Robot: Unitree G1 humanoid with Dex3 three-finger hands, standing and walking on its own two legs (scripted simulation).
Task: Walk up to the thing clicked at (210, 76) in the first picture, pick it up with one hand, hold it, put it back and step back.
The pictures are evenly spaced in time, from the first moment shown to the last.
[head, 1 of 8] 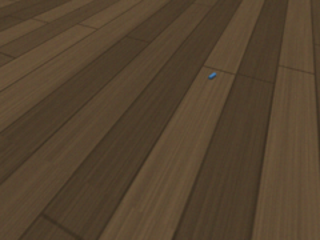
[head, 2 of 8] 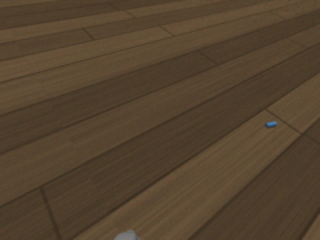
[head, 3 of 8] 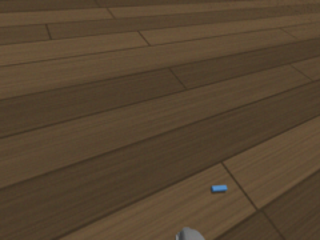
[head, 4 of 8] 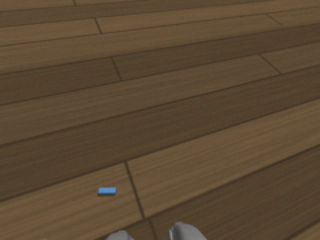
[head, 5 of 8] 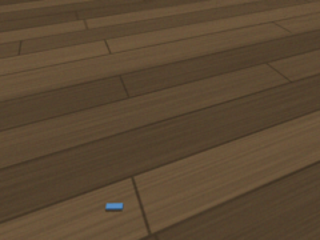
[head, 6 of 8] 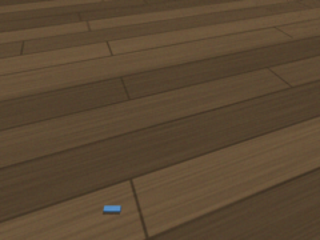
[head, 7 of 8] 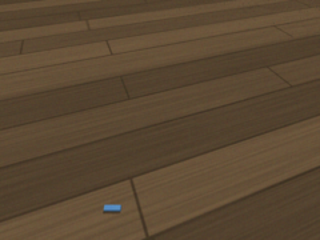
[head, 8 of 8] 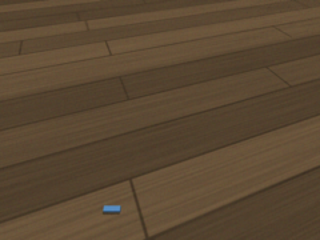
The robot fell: no
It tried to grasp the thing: no
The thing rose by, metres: 0.00
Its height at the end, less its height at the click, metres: +0.00
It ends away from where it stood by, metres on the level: 0.00
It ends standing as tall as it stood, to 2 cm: yes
